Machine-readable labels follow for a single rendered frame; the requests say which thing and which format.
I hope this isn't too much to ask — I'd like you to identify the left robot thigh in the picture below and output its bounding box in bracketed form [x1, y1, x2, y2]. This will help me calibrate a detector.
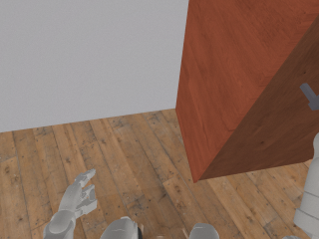
[100, 218, 139, 239]

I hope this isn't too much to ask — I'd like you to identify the robot thigh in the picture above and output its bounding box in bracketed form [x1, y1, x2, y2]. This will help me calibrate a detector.
[100, 218, 139, 239]
[188, 223, 219, 239]

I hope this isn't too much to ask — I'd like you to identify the robot left forearm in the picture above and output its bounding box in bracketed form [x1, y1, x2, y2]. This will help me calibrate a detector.
[43, 210, 76, 239]

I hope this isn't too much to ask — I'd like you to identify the robot right forearm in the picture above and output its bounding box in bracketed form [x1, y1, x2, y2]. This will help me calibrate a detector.
[293, 132, 319, 239]

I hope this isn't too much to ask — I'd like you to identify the right robot thigh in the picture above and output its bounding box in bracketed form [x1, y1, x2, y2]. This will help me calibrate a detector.
[188, 223, 219, 239]

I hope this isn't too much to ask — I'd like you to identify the handle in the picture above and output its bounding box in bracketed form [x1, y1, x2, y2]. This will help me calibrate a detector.
[299, 83, 319, 111]

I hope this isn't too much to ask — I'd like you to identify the left robot hand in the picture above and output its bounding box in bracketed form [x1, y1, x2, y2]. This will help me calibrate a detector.
[58, 168, 98, 219]

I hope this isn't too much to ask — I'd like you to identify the wardrobe door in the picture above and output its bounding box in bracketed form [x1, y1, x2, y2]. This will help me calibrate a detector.
[198, 14, 319, 181]

